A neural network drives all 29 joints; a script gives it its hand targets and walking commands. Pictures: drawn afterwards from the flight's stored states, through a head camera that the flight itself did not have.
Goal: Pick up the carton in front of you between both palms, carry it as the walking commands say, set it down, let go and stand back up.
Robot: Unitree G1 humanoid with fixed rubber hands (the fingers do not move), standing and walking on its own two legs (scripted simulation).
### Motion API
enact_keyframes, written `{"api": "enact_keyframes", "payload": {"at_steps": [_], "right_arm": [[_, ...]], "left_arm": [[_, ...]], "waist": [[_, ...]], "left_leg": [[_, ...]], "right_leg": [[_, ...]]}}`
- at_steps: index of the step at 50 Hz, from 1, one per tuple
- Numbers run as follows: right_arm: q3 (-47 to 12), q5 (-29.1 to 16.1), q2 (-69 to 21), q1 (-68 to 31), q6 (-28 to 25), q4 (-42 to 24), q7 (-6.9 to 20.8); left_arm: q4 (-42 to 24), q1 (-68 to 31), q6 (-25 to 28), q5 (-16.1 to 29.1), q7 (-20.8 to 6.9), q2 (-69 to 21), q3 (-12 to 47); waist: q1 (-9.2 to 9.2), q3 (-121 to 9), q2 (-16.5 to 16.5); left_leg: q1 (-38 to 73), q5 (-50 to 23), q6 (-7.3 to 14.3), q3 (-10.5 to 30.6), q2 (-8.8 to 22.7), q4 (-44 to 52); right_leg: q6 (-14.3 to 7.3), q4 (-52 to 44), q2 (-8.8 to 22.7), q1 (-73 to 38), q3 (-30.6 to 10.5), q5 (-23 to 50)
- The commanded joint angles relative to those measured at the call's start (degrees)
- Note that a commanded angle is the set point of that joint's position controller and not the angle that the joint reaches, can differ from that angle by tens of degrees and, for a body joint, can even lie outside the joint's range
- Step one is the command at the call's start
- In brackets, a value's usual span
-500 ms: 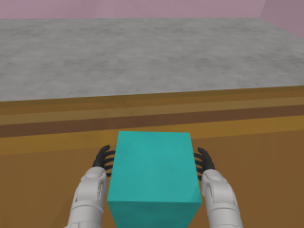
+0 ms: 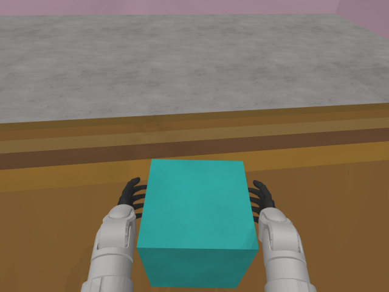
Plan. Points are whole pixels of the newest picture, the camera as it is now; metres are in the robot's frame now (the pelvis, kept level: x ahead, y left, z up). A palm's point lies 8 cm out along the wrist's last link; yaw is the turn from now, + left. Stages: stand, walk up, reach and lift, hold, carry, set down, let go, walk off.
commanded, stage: reach and lift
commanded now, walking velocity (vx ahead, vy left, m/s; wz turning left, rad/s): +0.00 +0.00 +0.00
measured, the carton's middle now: (195, 226) +0.31 +0.00 -0.04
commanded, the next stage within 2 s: hold in 0.42 s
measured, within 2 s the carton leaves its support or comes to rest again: neither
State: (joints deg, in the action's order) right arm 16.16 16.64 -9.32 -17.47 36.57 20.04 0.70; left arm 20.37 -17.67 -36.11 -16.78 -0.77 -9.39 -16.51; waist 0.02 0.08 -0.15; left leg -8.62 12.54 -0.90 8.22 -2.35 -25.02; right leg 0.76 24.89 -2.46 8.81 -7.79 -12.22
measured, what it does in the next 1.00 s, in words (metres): stands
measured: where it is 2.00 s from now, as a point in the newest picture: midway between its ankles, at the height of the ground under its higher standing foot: outside the picture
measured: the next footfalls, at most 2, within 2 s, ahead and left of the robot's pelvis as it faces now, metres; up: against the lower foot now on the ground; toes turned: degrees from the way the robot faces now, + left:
left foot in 1.72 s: +0.22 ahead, +0.10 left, +0.00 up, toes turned +7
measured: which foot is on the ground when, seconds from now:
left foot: down 0.00-1.00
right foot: down 0.00-1.00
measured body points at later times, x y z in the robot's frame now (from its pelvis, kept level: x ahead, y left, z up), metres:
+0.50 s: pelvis +0.01 +0.00 +0.00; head -0.03 +0.00 +0.45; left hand +0.31 +0.15 +0.04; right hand +0.31 -0.15 +0.04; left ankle +0.02 +0.13 -0.74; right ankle +0.02 -0.13 -0.74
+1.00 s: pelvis +0.00 +0.00 +0.00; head -0.05 +0.00 +0.45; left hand +0.30 +0.15 +0.05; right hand +0.30 -0.15 +0.05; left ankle +0.02 +0.13 -0.74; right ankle +0.02 -0.13 -0.74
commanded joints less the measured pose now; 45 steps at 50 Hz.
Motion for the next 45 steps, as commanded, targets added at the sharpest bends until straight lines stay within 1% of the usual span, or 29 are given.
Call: {"api": "enact_keyframes", "payload": {"at_steps": [1,11,20,22,25,27,30,32,38,45], "right_arm": [[-32.48,-13.64,-54.4,-27.94,-1.12,-0.98,13.07],[-33.95,-14.87,-53.45,-23.84,0.36,-4.95,12.9],[-34.4,-15.35,-52.84,-23.42,1.51,-6.9,12.9],[-35.58,-16.06,-53.15,-23.86,1.81,-8.37,12.89],[-38.38,-17.69,-53.29,-23.92,3.13,-12.15,12.62],[-37.72,-17.29,-52.06,-22.91,4.44,-12.16,12.37],[-34.65,-15.53,-50.13,-22.53,5.69,-9.33,12.37],[-33.84,-15.16,-50.23,-23.81,5.83,-8.46,12.61],[-34.28,-15.65,-52.14,-28.21,5.39,-8.27,13.06],[-33.81,-15.36,-52.57,-29.86,5.1,-6.59,13.19]], "left_arm": [[-0.68,-27.88,0.78,13.64,-13.5,-53.94,32.59],[-4.43,-23.41,-0.76,14.76,-13.17,-53.36,33.96],[-6.31,-22.93,-1.97,15.4,-13.05,-53.0,34.56],[-7.72,-23.38,-2.29,16.11,-13.02,-53.31,35.75],[-11.47,-23.33,-3.6,17.72,-12.69,-53.42,38.38],[-11.52,-22.26,-4.88,17.29,-12.36,-52.13,37.63],[-8.8,-21.95,-6.15,15.43,-12.36,-50.2,34.65],[-7.98,-23.3,-6.27,15.12,-12.67,-50.34,33.97],[-7.83,-27.89,-5.7,15.75,-13.29,-51.92,34.31],[-6.18,-29.54,-5.45,15.38,-13.44,-52.19,33.8]], "waist": [[-0.05,-15.25,0.2],[0.03,-14.99,0.0],[-0.05,-13.94,-0.02],[-0.11,-14.67,-0.01],[-0.11,-16.67,0.03],[0.01,-14.77,-0.01],[0.06,-9.33,-0.04],[-0.04,-8.18,0.01],[0.02,-10.9,0.19],[0.03,-11.23,0.16]], "left_leg": [[4.04,-9.02,-0.03,-4.48,-3.2,4.21],[6.42,-14.55,-0.3,-3.95,-3.31,5.2],[7.04,-14.24,-0.37,-3.82,-3.32,5.84],[7.56,-14.76,-0.39,-3.77,-3.31,5.91],[9.17,-17.39,-0.49,-3.49,-3.26,6.1],[9.09,-15.95,-0.47,-3.48,-3.25,6.82],[7.07,-9.61,-0.25,-4.0,-3.22,7.96],[6.25,-7.09,-0.07,-4.24,-3.14,8.07],[6.23,-6.07,0.09,-4.47,-3.01,7.24],[5.79,-4.34,0.2,-4.64,-2.87,7.04]], "right_leg": [[0.32,-4.08,-2.99,-5.6,4.02,9.32],[0.53,-4.91,-3.25,-7.69,3.61,14.65],[0.49,-5.5,-3.31,-7.89,3.74,14.18],[0.48,-5.59,-3.35,-8.37,3.73,14.59],[0.6,-5.85,-3.39,-10.01,3.56,17.27],[0.59,-6.46,-3.32,-9.97,3.58,16.03],[0.32,-7.54,-3.05,-7.94,3.86,9.68],[0.19,-7.72,-2.92,-7.19,4.0,7.15],[0.18,-6.95,-2.83,-7.52,4.16,6.33],[0.14,-6.73,-2.72,-7.16,4.25,4.65]]}}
